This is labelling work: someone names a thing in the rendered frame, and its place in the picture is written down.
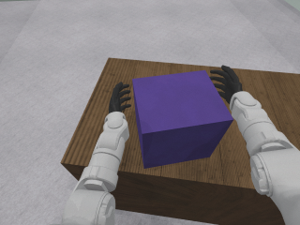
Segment robot left hand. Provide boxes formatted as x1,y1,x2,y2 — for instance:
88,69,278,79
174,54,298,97
109,82,131,113

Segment robot right hand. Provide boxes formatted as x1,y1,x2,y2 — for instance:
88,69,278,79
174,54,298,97
209,65,243,104

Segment pedestal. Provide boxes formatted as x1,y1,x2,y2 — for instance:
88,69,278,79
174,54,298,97
60,57,300,225

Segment left robot forearm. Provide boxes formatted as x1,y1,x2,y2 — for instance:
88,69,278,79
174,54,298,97
62,112,129,222

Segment robot left upper arm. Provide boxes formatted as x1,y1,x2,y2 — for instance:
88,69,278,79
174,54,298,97
49,189,115,225

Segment carton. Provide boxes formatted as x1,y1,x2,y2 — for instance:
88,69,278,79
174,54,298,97
132,70,233,169

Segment right robot forearm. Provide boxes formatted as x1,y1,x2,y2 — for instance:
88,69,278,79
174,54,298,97
230,91,300,157

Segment robot right upper arm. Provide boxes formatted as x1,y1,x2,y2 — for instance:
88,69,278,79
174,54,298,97
249,148,300,225

